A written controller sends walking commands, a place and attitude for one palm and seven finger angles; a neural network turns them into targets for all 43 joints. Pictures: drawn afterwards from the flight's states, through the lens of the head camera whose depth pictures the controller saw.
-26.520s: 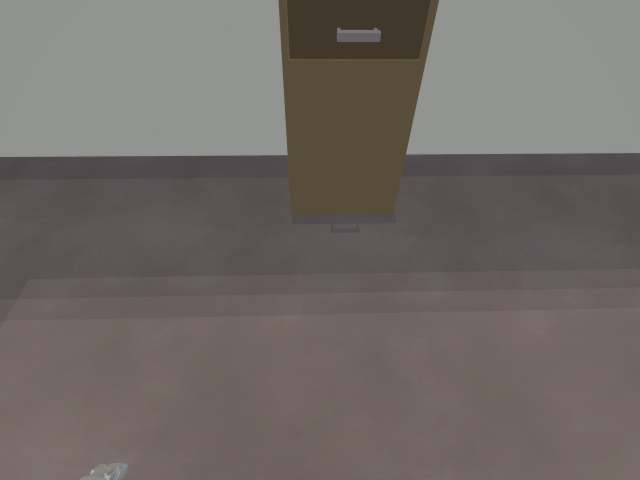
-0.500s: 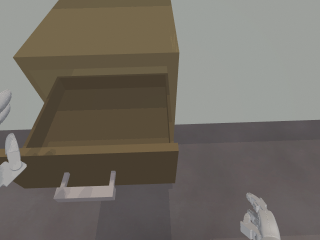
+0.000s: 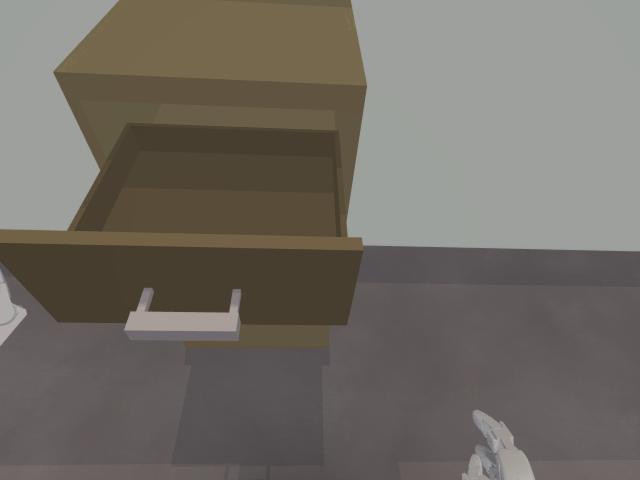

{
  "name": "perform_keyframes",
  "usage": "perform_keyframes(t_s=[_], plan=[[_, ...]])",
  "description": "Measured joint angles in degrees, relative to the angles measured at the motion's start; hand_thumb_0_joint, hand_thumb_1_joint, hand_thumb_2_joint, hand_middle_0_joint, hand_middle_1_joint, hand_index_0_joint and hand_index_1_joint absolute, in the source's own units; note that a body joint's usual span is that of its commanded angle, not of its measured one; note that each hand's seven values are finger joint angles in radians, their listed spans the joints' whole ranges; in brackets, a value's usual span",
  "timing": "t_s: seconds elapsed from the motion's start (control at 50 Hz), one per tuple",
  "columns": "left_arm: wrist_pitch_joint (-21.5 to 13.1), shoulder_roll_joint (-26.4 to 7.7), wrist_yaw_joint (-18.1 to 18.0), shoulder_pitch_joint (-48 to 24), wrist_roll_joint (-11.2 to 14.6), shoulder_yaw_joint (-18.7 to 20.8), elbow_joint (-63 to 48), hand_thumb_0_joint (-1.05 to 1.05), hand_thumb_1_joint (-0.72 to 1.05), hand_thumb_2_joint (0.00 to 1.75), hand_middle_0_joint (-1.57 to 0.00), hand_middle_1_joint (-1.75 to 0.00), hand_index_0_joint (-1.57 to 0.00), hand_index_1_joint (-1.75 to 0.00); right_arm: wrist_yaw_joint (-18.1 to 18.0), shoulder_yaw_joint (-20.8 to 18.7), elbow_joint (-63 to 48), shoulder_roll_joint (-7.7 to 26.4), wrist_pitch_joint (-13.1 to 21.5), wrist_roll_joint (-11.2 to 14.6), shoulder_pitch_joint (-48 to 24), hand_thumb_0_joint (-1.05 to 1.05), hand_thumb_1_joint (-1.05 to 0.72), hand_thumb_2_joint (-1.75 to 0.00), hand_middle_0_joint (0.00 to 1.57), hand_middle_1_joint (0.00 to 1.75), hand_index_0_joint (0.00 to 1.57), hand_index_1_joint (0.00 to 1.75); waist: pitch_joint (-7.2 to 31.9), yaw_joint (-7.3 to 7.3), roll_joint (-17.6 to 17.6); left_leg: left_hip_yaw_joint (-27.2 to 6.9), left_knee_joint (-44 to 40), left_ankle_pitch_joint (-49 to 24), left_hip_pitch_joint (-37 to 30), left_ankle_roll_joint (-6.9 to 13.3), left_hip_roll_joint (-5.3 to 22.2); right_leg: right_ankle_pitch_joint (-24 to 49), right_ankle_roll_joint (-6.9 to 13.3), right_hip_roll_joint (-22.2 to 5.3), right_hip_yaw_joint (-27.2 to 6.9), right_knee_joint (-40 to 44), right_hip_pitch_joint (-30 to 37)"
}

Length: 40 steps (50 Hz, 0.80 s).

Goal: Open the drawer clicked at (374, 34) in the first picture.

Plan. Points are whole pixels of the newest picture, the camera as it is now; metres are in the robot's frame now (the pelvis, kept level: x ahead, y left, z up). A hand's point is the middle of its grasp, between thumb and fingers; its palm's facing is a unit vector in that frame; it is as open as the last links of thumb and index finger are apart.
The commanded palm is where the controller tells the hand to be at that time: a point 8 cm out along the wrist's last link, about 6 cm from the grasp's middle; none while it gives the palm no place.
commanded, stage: step back with the hand held close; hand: left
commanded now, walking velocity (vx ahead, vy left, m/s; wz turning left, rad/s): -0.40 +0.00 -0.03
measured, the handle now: (188, 310) +0.31 +0.18 +0.04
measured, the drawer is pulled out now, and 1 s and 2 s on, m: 0.29 0.29 0.29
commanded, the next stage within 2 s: stop stepping back and stand still in 0.28 s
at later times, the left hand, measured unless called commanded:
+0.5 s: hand out of the picture +0.08 +0.21 +0.22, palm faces +0.41 -0.76 -0.51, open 7.4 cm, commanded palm +0.02 +0.26 +0.23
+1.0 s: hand out of the picture +0.02 +0.23 +0.23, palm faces +0.48 -0.76 -0.43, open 7.4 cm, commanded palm -0.04 +0.27 +0.23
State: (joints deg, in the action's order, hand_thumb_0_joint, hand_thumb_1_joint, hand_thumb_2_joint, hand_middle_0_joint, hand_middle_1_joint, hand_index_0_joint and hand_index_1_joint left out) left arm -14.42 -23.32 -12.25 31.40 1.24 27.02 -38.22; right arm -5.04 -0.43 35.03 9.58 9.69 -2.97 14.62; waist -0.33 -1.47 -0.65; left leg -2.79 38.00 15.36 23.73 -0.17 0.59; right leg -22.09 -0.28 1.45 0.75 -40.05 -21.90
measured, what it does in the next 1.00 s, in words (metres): walks backwards: right foot, then left foot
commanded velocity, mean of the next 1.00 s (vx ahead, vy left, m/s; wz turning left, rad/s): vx -0.04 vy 0.02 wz -0.01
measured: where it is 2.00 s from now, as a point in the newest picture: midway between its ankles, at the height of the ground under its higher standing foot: outside the picture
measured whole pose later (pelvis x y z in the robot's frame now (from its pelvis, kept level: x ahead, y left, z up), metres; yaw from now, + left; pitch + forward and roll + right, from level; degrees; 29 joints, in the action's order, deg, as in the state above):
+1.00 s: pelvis -0.16 -0.01 +0.01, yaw +1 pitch -2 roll +0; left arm -14.5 -23.0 -9.8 31.7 1.1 25.6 -35.1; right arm -3.5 -1.1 38.2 13.1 7.3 -0.1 15.1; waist 1.4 -0.7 0.0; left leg 2.9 32.6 19.1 12.7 1.9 0.7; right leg -9.9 1.7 0.3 4.1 -28.7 -18.0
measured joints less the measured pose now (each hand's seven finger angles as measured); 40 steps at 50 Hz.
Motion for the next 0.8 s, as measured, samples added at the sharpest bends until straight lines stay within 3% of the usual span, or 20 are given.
perform_keyframes(t_s=[0.08,0.16,0.22,0.26,0.28,0.34,0.38,0.44,0.48,0.52,0.56,0.6,0.64,0.72,0.74,0.8], plan=[[-0.43,1.01,1.59,-0.34,0.66,-1.59,-0.55,0.01,0.88,0.9,-0.21,-0.31,-0.21,-0.31,1.49,0.84,1.67,0.7,0.41,1.13,-1.49,0.02,-0.9,-0.9,0.21,0.3,0.21,0.3,-0.83,0.48,1.82,-0.79,1.31,1.66,1.62,-0.67,1.29,8.0,1.63,1.51,1.06,7.52,3.01],[-0.19,0.42,3.32,-0.22,0.91,-2.47,-0.56,0.01,0.88,0.9,-0.21,-0.31,-0.22,-0.31,2.24,0.32,2.14,1.08,-1.87,2.81,-2.89,0.02,-0.9,-0.9,0.21,0.3,0.21,0.3,-0.89,0.41,-1.17,1.92,15.03,10.22,3.81,-0.77,-1.78,9.95,1.51,-1.42,-0.47,10.18,2.49],[-0.39,-0.8,3.42,1.06,0.51,-1.0,-0.64,0.01,0.88,0.9,-0.21,-0.31,-0.22,-0.31,1.7,0.6,0.75,1.21,-2.71,2.9,-3.82,0.02,-0.9,-0.9,0.21,0.3,0.21,0.3,-0.76,-0.71,-3.35,4.6,4.6,8.15,-1.34,-0.39,-1.09,12.08,0.72,-3.23,-1.03,11.81,1.46],[-0.38,-1.64,3.44,1.8,0.65,-0.55,-1.67,0.01,0.88,0.9,-0.21,-0.31,-0.22,-0.31,1.48,0.02,-1.17,2.54,-2.15,2.78,-3.91,0.02,-0.9,-0.9,0.21,0.3,0.21,0.3,-0.69,-1.54,-1.64,4.24,-6.96,-0.77,-5.51,0.82,1.4,12.28,0.12,-2.68,0.42,10.48,-0.54],[-0.52,-2.51,3.58,1.56,0.7,-0.25,-2.14,0.01,0.88,0.9,-0.21,-0.31,-0.22,-0.31,1.46,-0.82,-1.44,2.67,-1.65,2.76,-4.32,0.02,-0.9,-0.9,0.21,0.3,0.21,0.3,-1.11,-1.7,-1.57,3.9,-7.78,-2.75,-4.96,0.6,1.54,11.69,-0.19,-2.98,0.88,8.4,-2.16],[-0.97,-3.75,3.72,2.1,1.06,0.91,-2.59,0.01,0.88,0.9,-0.21,-0.31,-0.22,-0.31,1.7,-1.79,-0.59,1.34,-0.81,2.12,-5.93,0.02,-0.9,-0.9,0.21,0.3,0.2,0.3,-2.72,-0.11,-3.32,5.0,-5.71,-1.5,-3.6,-0.78,1.22,1.22,-0.39,-2.41,-0.7,-2.24,-5.9],[-0.6,-3.14,3.45,2.57,1.23,1.07,-3.19,0.01,0.88,0.9,-0.21,-0.31,-0.22,-0.31,2.01,-1.69,-0.27,0.57,0.19,1.81,-6.2,0.02,-0.9,-0.9,0.21,0.3,0.2,0.3,-3.35,0.6,-2.8,4.89,-5.96,-1.94,-3.41,-1.3,2.14,-1.7,-0.5,-1.0,-0.37,-7.6,-6.21],[0.12,-1.85,3.37,2.4,1.55,0.9,-3.97,0.01,0.88,0.9,-0.21,-0.31,-0.22,-0.31,2.91,-0.92,-0.31,0.01,0.82,2.42,-5.92,0.02,-0.9,-0.9,0.21,0.3,0.2,0.3,-3.66,2.01,-1.34,5.06,-6.05,-3.27,-2.99,-1.95,3.69,-1.05,-0.56,-0.56,1.35,-4.88,-2.53],[0.41,-1.94,3.42,2.19,1.69,1.45,-4.21,0.01,0.88,0.9,-0.21,-0.31,-0.22,-0.31,3.36,0.13,-1.16,0.08,0.62,3.15,-5.34,0.01,-0.9,-0.9,0.21,0.3,0.2,0.3,-3.43,2.59,-0.79,5.42,-3.45,-2.59,-1.35,-2.24,4.28,3.72,-0.38,-1.68,2.25,3.38,2.19],[0.64,-1.33,3.83,0.28,1.36,0.81,-3.42,0.01,0.88,0.9,-0.21,-0.31,-0.22,-0.31,3.38,0.66,-0.58,0.6,-0.37,3.67,-5.74,0.01,-0.9,-0.9,0.21,0.3,0.21,0.3,-4.29,2.52,0.89,3.97,3.39,4.55,1.17,-1.2,4.61,6.77,1.8,-0.86,3.44,4.2,2.44],[0.99,-0.69,4.18,-1.24,1.53,-0.36,-1.93,0.01,0.88,0.9,-0.21,-0.31,-0.22,-0.31,3.11,0.85,1.14,0.81,-1.66,4.0,-5.4,0.01,-0.9,-0.9,0.21,0.3,0.21,0.3,-3.99,1.83,0.67,2.86,13.7,7.43,3.47,-0.8,2.1,7.11,2.84,-1.4,3.82,5.25,2.93],[1.47,0.13,4.09,-0.81,1.73,-0.69,-0.44,0.01,0.88,0.9,-0.21,-0.31,-0.22,-0.31,2.7,0.98,2.27,0.85,-3.08,3.85,-4.39,0.02,-0.9,-0.9,0.21,0.3,0.21,0.3,-2.57,0.98,-0.47,3.88,18.7,7.11,3.15,-0.71,-0.03,8.53,2.93,-2.23,3.32,7.81,3.57],[2.0,0.6,3.66,0.66,1.46,-0.81,0.89,0.01,0.88,0.9,-0.21,-0.31,-0.22,-0.31,2.18,0.93,2.65,1.04,-3.87,3.6,-2.84,0.02,-0.9,-0.9,0.21,0.3,0.21,0.3,-0.59,0.06,-1.55,5.58,14.54,8.07,-0.24,0.0,-1.05,10.48,2.75,-2.81,2.8,10.73,4.0],[2.67,1.11,2.93,3.4,0.36,-2.44,1.19,0.01,0.88,0.9,-0.21,-0.31,-0.22,-0.31,1.5,0.17,2.04,3.46,-2.62,3.09,0.55,0.02,-0.9,-0.9,0.21,0.3,0.21,0.3,2.18,-1.42,-1.01,6.51,-7.25,7.14,-10.99,2.5,-0.52,13.19,2.28,-2.07,3.76,14.13,3.67],[2.47,0.91,2.95,3.44,0.25,-2.89,0.79,0.01,0.88,0.9,-0.21,-0.31,-0.22,-0.31,1.39,-0.4,1.7,4.25,-2.09,2.89,0.97,0.02,-0.9,-0.9,0.21,0.3,0.21,0.3,1.91,-1.73,-0.35,5.93,-11.15,3.44,-12.11,2.57,0.04,13.21,2.12,-1.72,4.52,13.53,3.05],[2.05,-0.56,3.36,3.71,-0.12,-2.96,0.49,0.01,0.88,0.9,-0.21,-0.31,-0.22,-0.31,1.48,-1.44,2.11,4.71,-2.08,2.98,1.17,0.02,-0.9,-0.9,0.21,0.3,0.2,0.3,0.44,-0.89,-1.7,6.5,-10.31,0.17,-12.11,1.63,-0.6,9.46,1.21,-2.29,3.48,10.81,2.58]])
